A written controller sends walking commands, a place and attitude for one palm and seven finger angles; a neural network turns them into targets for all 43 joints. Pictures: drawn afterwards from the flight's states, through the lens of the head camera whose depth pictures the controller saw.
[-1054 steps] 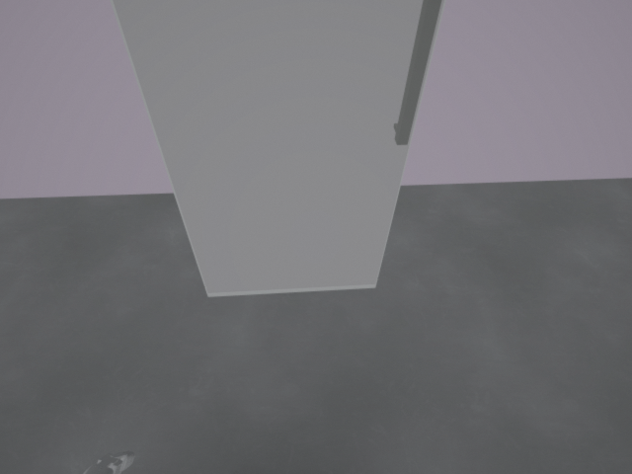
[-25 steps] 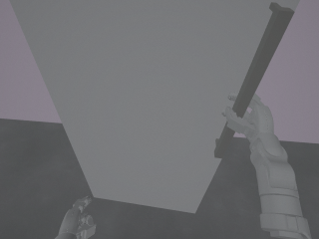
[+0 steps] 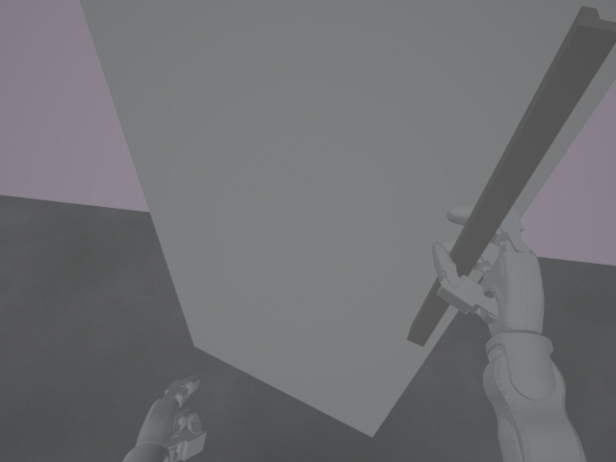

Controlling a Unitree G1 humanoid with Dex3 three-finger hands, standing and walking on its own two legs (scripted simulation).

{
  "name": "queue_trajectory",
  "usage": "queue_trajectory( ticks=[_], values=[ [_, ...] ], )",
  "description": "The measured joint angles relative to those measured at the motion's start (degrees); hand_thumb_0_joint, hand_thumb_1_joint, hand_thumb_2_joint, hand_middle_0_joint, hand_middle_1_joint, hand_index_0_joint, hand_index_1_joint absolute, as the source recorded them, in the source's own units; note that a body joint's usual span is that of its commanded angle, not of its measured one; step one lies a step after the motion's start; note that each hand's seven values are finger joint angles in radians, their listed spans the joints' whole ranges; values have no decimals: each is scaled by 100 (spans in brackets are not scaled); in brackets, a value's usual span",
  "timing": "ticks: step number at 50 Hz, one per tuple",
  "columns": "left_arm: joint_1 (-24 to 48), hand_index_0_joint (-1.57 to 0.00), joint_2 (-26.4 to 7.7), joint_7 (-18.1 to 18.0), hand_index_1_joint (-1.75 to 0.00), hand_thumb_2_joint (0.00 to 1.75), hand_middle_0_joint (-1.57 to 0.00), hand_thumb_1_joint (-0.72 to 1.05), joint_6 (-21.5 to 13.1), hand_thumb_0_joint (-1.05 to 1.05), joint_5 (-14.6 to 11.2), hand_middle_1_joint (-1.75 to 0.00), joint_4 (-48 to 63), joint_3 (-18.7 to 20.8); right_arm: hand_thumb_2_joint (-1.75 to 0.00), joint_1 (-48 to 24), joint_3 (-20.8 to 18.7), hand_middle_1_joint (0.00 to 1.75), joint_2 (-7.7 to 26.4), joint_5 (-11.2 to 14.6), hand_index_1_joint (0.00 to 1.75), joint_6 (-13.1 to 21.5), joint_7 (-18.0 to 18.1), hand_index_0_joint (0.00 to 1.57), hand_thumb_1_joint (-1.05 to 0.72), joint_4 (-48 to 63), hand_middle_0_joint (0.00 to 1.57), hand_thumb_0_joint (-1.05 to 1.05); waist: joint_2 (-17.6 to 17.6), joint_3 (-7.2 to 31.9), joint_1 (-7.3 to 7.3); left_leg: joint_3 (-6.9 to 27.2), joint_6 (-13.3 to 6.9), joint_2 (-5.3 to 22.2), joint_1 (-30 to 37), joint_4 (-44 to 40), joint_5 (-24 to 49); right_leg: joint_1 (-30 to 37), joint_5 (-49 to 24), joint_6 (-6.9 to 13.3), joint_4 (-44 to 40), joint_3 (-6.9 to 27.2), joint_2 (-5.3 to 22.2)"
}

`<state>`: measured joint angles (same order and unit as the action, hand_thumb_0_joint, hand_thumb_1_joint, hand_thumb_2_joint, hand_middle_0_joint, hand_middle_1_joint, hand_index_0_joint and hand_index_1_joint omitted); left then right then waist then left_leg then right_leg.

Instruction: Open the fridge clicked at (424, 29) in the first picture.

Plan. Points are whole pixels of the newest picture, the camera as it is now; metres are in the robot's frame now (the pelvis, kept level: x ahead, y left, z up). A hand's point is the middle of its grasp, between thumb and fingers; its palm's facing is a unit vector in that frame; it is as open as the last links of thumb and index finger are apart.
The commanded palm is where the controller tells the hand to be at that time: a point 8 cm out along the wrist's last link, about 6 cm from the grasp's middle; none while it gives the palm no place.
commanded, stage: walk backward, drawing the door open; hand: right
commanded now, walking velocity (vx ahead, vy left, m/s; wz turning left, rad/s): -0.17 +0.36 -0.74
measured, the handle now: (475, 226) +0.34 -0.14 +0.19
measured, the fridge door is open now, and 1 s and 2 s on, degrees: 20 61 83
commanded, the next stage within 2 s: stop walking and hold the door back in 1.38 s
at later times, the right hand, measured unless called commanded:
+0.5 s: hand (322, 438) +0.12 +0.02 +0.16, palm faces +0.07 +0.98 -0.18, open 7.2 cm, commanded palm +0.09 -0.03 +0.17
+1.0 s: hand out of the picture +0.03 +0.19 +0.16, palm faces +0.54 +0.83 -0.14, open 7.3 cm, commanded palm -0.02 +0.16 +0.15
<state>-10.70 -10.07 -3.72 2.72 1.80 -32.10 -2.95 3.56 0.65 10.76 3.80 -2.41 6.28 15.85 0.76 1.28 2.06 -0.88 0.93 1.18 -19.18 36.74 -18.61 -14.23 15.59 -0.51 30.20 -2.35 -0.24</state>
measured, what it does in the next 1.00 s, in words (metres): steps to the left, turning right: right foot, then left foot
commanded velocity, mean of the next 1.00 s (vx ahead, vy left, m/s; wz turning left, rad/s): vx -0.18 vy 0.40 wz -0.75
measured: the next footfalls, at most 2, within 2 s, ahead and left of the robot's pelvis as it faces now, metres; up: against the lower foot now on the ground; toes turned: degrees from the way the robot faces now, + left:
right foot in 0.34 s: -0.07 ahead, -0.07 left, +0.00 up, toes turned -19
left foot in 0.58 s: +0.01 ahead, +0.28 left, +0.00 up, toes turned -23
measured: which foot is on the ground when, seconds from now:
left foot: down 0.00-0.34, up 0.36-0.56, down 0.58-0.80, up 0.82-0.98, down 1.00-1.00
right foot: down 0.00-0.10, up 0.12-0.32, down 0.34-0.58, up 0.60-0.80, down 0.82-1.00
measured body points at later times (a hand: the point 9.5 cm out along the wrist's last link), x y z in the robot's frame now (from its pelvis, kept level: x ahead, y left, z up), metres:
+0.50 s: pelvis -0.11 +0.13 -0.01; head -0.07 +0.14 +0.44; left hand +0.13 +0.28 -0.11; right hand +0.11 -0.04 +0.17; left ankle -0.03 +0.23 -0.67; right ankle -0.10 -0.06 -0.73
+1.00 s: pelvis -0.12 +0.40 -0.02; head -0.08 +0.38 +0.43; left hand +0.17 +0.41 -0.11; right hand +0.00 +0.15 +0.17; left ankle +0.00 +0.48 -0.74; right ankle -0.17 +0.16 -0.72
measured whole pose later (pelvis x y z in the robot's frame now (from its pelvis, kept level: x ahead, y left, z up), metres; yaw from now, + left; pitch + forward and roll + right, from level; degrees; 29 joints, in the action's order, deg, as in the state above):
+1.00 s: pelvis -0.12 +0.40 -0.02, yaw -46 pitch -1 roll +0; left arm -7.6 -10.1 -0.2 -5.0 0.6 -33.8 -0.1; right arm 5.8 14.0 9.2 -0.4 1.7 2.3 29.3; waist 2.1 -6.2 1.6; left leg 1.0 -1.2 2.2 -19.0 40.3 -24.9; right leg -29.2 16.8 -4.2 37.4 3.0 7.6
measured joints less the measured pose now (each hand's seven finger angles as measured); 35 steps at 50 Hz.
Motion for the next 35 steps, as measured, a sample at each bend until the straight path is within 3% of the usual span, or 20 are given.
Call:
queue_trajectory(
  ticks=[4, 6, 9, 12, 14, 16, 17, 18, 20, 23, 25, 28, 29, 30, 32, 35],
  values=[
    [15, -20, -2, 86, -30, 90, -20, 90, -118, 1, -7, -30, -163, 25, -71, 174, -3, 140, -147, -60, 135, 131, 62, 25, -60, 187, 45, -5, 303, -193, 31, -248, -383, -220, 76, -402, 470, -234, -190, -158, 45, 304, 164],
    [9, -20, -7, 84, -30, 90, -20, 90, -207, 1, -58, -30, -229, 82, -70, 202, 44, 139, -191, -76, 135, 139, 55, 24, -61, 297, 45, -5, 374, -258, 35, -419, -518, -257, 19, -482, 571, -436, -212, -136, 214, 351, 233],
    [-65, -20, -30, 29, -30, 90, -20, 90, -341, 1, -114, -30, -301, 184, -69, 187, 260, 139, -238, -173, 135, 100, -10, 23, -61, 462, 44, -5, 285, -300, 70, -723, -651, -133, -97, -429, 605, -893, 745, -53, 1445, 217, 175],
    [-75, -20, -87, -24, -30, 90, -20, 90, -435, 1, -56, -30, -353, 218, -68, 232, 544, 139, -296, -297, 134, 119, -119, 22, -62, 668, 44, -5, 152, -347, 91, -989, -743, -13, -179, -402, 657, -1091, 1121, -71, 2399, -35, 185],
    [-53, -20, -118, -45, -30, 90, -20, 90, -487, 1, -31, -30, -328, 222, -68, 261, 748, 139, -318, -336, 133, 137, -185, 21, -61, 822, 45, -4, 86, -389, 131, -1183, -790, 42, -244, -368, 690, -950, 1113, -86, 2227, -214, 262],
    [-26, -20, -156, -56, -30, 90, -20, 90, -556, 1, -22, -30, -227, 213, -69, 262, 963, 140, -320, -335, 133, 136, -232, 21, -61, 1015, 45, -3, 48, -426, 164, -1369, -833, 81, -402, -196, 672, -632, 856, -66, 1476, -326, 336],
    [-20, -20, -200, -52, -30, 90, -20, 90, -601, 1, -21, -30, -117, 205, -69, 256, 1063, 140, -314, -315, 132, 138, -238, 21, -60, 1143, 45, -3, 83, -416, 167, -1447, -791, 77, -587, 48, 592, -433, 539, -44, 925, -267, 388],
    [50, -20, -162, -48, -30, 90, -20, 90, -645, 1, 2, -30, -79, 232, -69, 208, 1122, 140, -251, -281, 132, 209, -247, 21, -60, 1204, 45, -4, 8, -478, 181, -1315, -582, 85, -839, 499, 242, -493, 483, -120, 884, -226, 359],
    [164, -20, -49, -9, -30, 90, -20, 90, -667, 1, 71, -30, -82, 258, -70, 166, 1228, 140, -120, -330, 132, 387, -271, 20, -60, 1203, 46, -4, -94, -713, 171, -666, -220, -85, -1212, 1741, -243, -551, 329, -164, 978, -91, 310],
    [182, -20, 21, 123, -30, 90, -20, 90, -701, 1, 79, -30, -145, 218, -71, 219, 1329, 140, -15, -436, 132, 390, -430, 20, -59, 1222, 47, -4, 93, -790, 143, -134, 48, -282, -1401, 2786, -463, -580, -111, -302, 618, 350, 434],
    [208, -20, 23, 215, -30, 90, -20, 90, -731, 1, 23, -30, -208, 194, -71, 287, 1388, 140, -8, -420, 132, 427, -478, 22, -59, 1194, 47, -3, 278, -772, 57, 74, 101, -288, -1155, 2412, -429, -617, -398, -422, 322, 640, 591],
    [204, -20, 84, 288, -30, 90, -20, 90, -783, 1, -93, -30, -250, 179, -73, 429, 1396, 140, -43, -382, 132, 418, -462, 24, -57, 1243, 47, -3, 333, -589, -99, 215, 75, -114, -225, 619, -315, -797, -610, -534, 123, 959, 724],
    [218, -20, 142, 298, -30, 90, -20, 90, -799, 1, -136, -30, -269, 173, -74, 469, 1352, 140, -27, -368, 132, 390, -437, 24, -57, 1310, 47, -3, 210, -485, -154, 210, 9, 9, 71, 7, -226, -940, -473, -523, 229, 976, 699],
    [326, -20, 131, 294, -30, 90, -20, 90, -797, 1, -174, -30, -342, 192, -74, 482, 1311, 140, -102, -378, 132, 403, -418, 24, -57, 1301, 49, -3, 253, -503, -176, 99, -41, -43, 47, -28, -101, -1100, -34, -440, 498, 1044, 749],
    [463, -20, 59, 221, -30, 90, -20, 90, -793, 1, -201, -30, -487, 276, -75, 462, 1343, 140, -224, -434, 133, 346, -407, 24, -56, 1222, 50, -3, 302, -577, -72, -229, -153, 3, 42, 102, 70, -1482, 985, -282, 1616, 874, 614],
    [463, -20, -27, 97, -30, 90, -20, 90, -793, 1, -184, -30, -515, 382, -74, 478, 1461, 140, -284, -518, 133, 200, -495, 25, -56, 1150, 49, -2, 143, -565, -13, -588, -296, 246, 127, 33, 210, -1694, 1636, -181, 3087, 146, 323]
  ],
)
